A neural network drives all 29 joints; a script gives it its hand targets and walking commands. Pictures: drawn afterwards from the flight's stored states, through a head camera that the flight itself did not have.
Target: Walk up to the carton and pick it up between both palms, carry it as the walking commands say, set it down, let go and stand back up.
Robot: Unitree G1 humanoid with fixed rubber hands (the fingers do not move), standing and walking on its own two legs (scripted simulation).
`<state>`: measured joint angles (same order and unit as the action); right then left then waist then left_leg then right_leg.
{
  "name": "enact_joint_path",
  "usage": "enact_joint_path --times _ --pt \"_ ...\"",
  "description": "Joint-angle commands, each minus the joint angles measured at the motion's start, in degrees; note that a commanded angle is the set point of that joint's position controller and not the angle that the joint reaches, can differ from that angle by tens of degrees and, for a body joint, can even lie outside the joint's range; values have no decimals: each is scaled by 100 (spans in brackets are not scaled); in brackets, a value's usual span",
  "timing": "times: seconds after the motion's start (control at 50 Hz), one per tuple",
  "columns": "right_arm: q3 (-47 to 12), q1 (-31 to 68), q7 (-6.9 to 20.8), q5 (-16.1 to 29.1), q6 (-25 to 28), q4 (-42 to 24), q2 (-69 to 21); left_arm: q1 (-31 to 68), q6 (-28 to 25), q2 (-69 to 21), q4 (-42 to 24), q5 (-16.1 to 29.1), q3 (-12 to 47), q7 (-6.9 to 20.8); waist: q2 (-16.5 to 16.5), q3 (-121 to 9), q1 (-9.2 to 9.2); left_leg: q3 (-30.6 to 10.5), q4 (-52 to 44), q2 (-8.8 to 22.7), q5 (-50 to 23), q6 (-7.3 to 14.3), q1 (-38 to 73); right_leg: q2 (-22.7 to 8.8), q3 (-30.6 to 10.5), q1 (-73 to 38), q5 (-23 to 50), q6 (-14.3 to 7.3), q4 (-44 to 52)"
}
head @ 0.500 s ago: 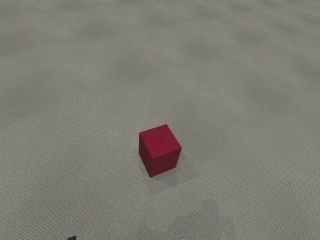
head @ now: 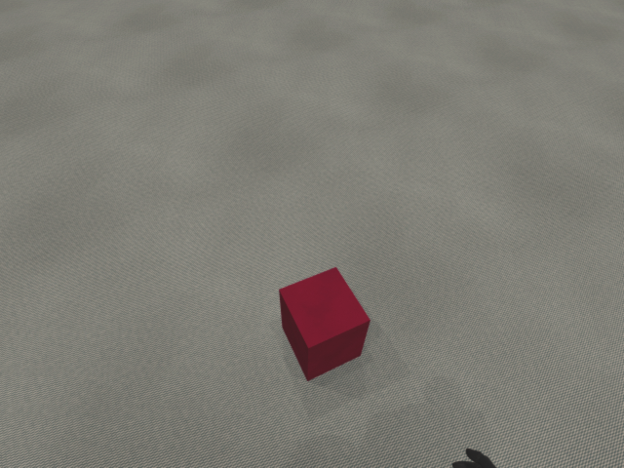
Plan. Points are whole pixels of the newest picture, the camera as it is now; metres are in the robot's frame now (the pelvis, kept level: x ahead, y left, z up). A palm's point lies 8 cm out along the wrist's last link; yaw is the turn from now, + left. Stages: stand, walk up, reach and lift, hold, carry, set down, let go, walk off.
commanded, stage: walk up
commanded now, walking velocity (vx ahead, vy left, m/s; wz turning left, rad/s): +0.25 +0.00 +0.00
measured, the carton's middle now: (321, 324) +0.65 -0.04 -0.64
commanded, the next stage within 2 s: none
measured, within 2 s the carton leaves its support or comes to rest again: neither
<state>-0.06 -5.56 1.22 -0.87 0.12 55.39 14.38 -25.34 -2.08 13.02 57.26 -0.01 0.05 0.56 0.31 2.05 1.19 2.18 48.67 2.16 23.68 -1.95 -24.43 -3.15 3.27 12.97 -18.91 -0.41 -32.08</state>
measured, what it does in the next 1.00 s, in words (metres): steps on the spot: left foot, then right foot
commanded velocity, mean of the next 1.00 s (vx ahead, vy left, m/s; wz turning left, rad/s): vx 0.13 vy -0.08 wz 0.00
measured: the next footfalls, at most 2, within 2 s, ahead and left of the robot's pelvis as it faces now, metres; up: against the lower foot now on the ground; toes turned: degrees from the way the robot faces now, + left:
left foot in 0.08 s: +0.10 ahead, +0.13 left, +0.00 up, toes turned +4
right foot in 0.64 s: +0.18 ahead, -0.14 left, +0.00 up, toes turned -5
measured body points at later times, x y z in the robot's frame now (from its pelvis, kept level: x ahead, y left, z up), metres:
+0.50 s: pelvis +0.08 +0.03 +0.01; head +0.10 +0.08 +0.46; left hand +0.15 +0.25 -0.16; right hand +0.04 -0.25 -0.10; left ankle +0.06 +0.13 -0.73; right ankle +0.06 -0.12 -0.67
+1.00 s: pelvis +0.05 -0.03 +0.00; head +0.04 -0.04 +0.45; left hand +0.10 +0.22 -0.14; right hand +0.10 -0.28 -0.16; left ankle +0.03 +0.10 -0.72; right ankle +0.14 -0.13 -0.73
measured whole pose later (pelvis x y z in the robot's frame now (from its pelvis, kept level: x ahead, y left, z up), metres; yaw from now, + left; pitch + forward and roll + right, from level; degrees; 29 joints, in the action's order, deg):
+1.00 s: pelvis +0.05 -0.03 +0.00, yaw +1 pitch -4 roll +1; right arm -0.1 -14.8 -0.7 -0.9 -2.4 58.7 12.8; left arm -12.7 1.4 12.0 58.5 0.0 0.1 0.0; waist 0.7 1.6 0.9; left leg 2.7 39.8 2.2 24.4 -1.6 -12.6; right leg -2.3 5.2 17.9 -8.6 -1.6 -29.8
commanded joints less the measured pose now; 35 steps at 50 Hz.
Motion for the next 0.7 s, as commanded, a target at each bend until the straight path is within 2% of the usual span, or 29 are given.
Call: enact_joint_path --times 0.0,0.02,0.04,0.06,0.08,0.1,0.14,0.16,0.18,0.2,0.22,0.26,0.3,0.32,0.34,0.36,0.42,0.46,0.48,0.5,0.52,0.54,0.56,0.58,0.6,0.62,0.64,0.66,0.68 --pt "180 -1099 -44 17 235 53 400 273 63 903 -298 -103 -419 -137 -657 -589 -269 484 -2449 48 -1441 -20 1852 -700 -506 66 586 -409 602" --pt "274 -1503 -99 -53 299 190 779 18 28 641 -274 -110 -347 -131 588 -978 -433 -646 -2842 839 -1267 188 2686 -280 -185 631 105 -167 -640" --pt "393 -1859 -125 -113 281 209 1336 163 3 319 -535 -165 -255 -114 2167 -1075 -571 -2631 -3421 2092 -1512 562 3124 253 1 1893 -1349 107 -1997" --pt "378 -1847 -123 -84 217 184 1264 371 83 492 -483 -186 -322 -158 1513 -819 -514 -2652 -3291 2261 -1813 895 3051 70 -341 2062 -1627 51 -2545" --pt "380 -1938 -125 -64 188 270 1141 383 173 432 -460 -188 -381 -104 1050 -573 -403 -2651 -3312 2257 -2076 813 2746 28 -469 2130 -1479 83 -2641" --pt "373 -2106 -211 -18 184 223 1101 284 279 525 -246 -142 -475 -41 193 -431 -285 -2722 -3204 2309 -2844 409 2619 -31 -608 2161 -1035 176 -2945" --pt "340 -1553 -263 -24 243 140 881 195 378 482 -165 -148 -376 -38 654 -139 -187 -1982 -3279 1931 -3065 499 2258 -206 -575 2038 -517 226 -2876" --pt "277 -1668 -252 -7 281 166 768 301 403 393 -120 -155 -392 7 808 -209 -150 -1851 -3246 1694 -3498 152 2202 -199 -628 1729 -190 259 -2815" --pt "267 -1661 -255 -24 282 146 732 370 396 399 -102 -159 -355 9 838 -171 -149 -1829 -3293 1616 -3800 235 2180 -83 -454 1770 -91 282 -2821" --pt "288 -1712 -239 -17 272 119 721 459 436 331 -102 -159 -351 23 1119 -150 -144 -1634 -3287 1530 -3908 237 2057 -80 -404 1626 100 317 -2939" --pt "287 -1783 -249 -18 285 178 745 620 433 441 0 -143 -393 23 859 -187 -153 -1602 -3308 1522 -4101 121 2173 -12 -374 1674 211 299 -2964" --pt "277 -2062 -269 -60 311 252 649 850 475 415 -19 -120 -343 23 908 -277 -274 -1439 -3140 1504 -4586 213 2461 -5 -331 1887 261 344 -2908" --pt "285 -2072 -308 -57 319 282 648 942 434 347 10 -144 -331 6 1185 -306 -326 -1364 -3157 1482 -4321 346 2677 4 -337 2062 370 344 -2874" --pt "330 -2150 -313 -74 320 296 650 1163 464 309 -25 -126 -300 -8 1193 -111 -345 -1395 -3139 1577 -4747 468 2472 -31 -263 2047 303 354 -2689" --pt "287 -2200 -310 -86 324 343 596 1230 463 297 -26 -97 -304 14 864 -165 -398 -1418 -3044 1499 -4946 474 2596 53 -220 1960 164 375 -2384" --pt "269 -2279 -299 -82 323 340 506 1334 414 193 -100 -137 -250 22 1286 -230 -462 -1177 -3055 1418 -4732 637 2663 25 -173 2016 114 358 -2125" --pt "319 -2399 -335 -116 286 380 580 1672 374 176 -134 -109 -184 26 1170 -2 -577 -1243 -3211 1586 -3497 925 2748 -119 -60 2145 -29 304 -1660" --pt "323 -1984 -282 -145 230 252 544 1898 315 71 -251 -123 -107 57 1546 218 -528 -964 -3505 1454 -2139 1024 2085 -125 163 1573 -135 300 -743" --pt "417 -2199 -312 -167 222 257 697 2007 308 133 -311 -62 -143 35 999 318 -594 -1381 -3503 1645 -2243 1136 2063 -43 173 1563 -109 362 -423" --pt "408 -2143 -293 -199 186 290 676 1840 243 104 -264 -66 -81 27 1328 93 -541 -1007 -3352 1456 -2287 1069 2037 -29 286 1191 -97 303 10" --pt "440 -1857 -292 -179 161 209 711 1496 236 62 -112 -51 -81 -27 1131 282 -273 -828 -2994 1357 -3131 1003 1632 109 435 585 287 283 658" --pt "419 -1719 -280 -121 116 231 539 928 131 -58 67 -59 -22 -58 1124 -69 -91 -352 -2564 923 -3168 844 1641 239 615 -63 997 247 1350" --pt "276 -1949 -294 -52 99 270 96 629 -17 147 108 -123 -111 -121 676 -614 -18 -158 -1933 497 -2505 590 1536 -293 217 -849 1822 167 1441" --pt "112 -2134 -296 -23 99 238 -207 705 -76 591 202 -75 -231 -154 -698 -948 -44 -116 -1553 194 -1169 281 974 -1186 -751 -1360 4330 5 1191" --pt "63 -2136 -319 71 42 150 -228 640 -35 957 205 -11 -321 -160 -1392 -1068 -50 -58 -1031 -21 656 128 676 -1921 -1396 -1427 5884 -375 1171" --pt "201 -1817 -311 57 -84 26 22 727 21 964 263 -72 -286 -186 -1256 -946 12 -317 -743 -6 1045 109 595 -1819 -1483 -1270 5618 -516 1263" --pt "289 -1736 -259 77 -172 -35 87 935 56 850 308 -111 -218 -168 -1165 -610 -71 -471 -633 -41 825 106 608 -1603 -1371 -836 4508 -416 1595" --pt "308 -1721 -235 63 -225 25 179 1323 128 824 162 -98 -231 -174 -1306 -167 -104 -434 -590 21 692 56 501 -1451 -1057 -418 3108 -535 1731" --pt "265 -1812 -216 14 -272 131 110 1424 170 716 75 -109 -239 -185 -1208 -140 -121 -295 -464 -14 504 52 537 -1354 -1079 -191 1823 -546 1976"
